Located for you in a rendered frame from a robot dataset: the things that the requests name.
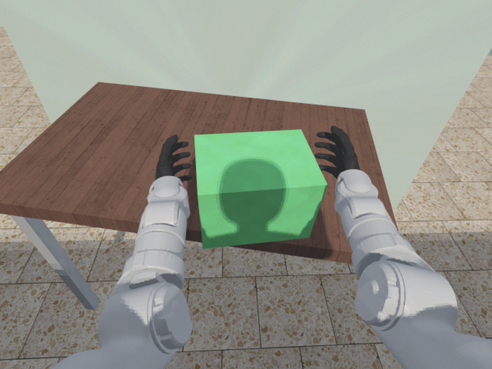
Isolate robot left forearm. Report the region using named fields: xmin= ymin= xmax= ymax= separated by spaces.
xmin=98 ymin=176 xmax=190 ymax=346

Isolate robot left hand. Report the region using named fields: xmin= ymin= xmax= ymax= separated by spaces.
xmin=155 ymin=135 xmax=192 ymax=182

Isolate robot right hand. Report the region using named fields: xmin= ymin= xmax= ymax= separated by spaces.
xmin=314 ymin=126 xmax=360 ymax=179

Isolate left robot upper arm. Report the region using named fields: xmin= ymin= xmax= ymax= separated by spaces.
xmin=50 ymin=282 xmax=192 ymax=369

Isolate right robot upper arm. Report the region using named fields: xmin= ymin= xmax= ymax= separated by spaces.
xmin=354 ymin=260 xmax=492 ymax=369

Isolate carton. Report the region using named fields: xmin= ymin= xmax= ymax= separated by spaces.
xmin=194 ymin=129 xmax=327 ymax=249

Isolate table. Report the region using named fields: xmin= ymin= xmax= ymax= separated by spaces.
xmin=0 ymin=82 xmax=399 ymax=311

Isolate robot right forearm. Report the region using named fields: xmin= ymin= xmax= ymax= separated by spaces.
xmin=334 ymin=169 xmax=457 ymax=301

